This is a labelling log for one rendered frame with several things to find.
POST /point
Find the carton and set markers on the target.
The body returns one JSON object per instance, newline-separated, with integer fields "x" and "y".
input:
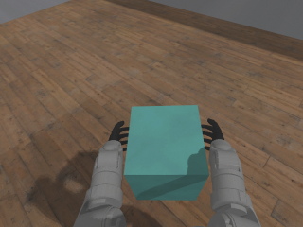
{"x": 165, "y": 156}

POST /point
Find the robot left upper arm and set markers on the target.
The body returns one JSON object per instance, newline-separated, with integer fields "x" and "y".
{"x": 109, "y": 216}

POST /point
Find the robot right upper arm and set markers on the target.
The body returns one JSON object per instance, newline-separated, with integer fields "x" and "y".
{"x": 226, "y": 219}

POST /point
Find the robot left hand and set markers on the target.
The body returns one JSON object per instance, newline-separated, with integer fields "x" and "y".
{"x": 115, "y": 135}

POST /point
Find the right robot forearm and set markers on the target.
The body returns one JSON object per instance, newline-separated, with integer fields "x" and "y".
{"x": 228, "y": 188}

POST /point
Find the left robot forearm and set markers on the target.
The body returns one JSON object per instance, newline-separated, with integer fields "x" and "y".
{"x": 105, "y": 189}

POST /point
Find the robot right hand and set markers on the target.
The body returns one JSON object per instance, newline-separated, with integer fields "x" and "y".
{"x": 215, "y": 134}

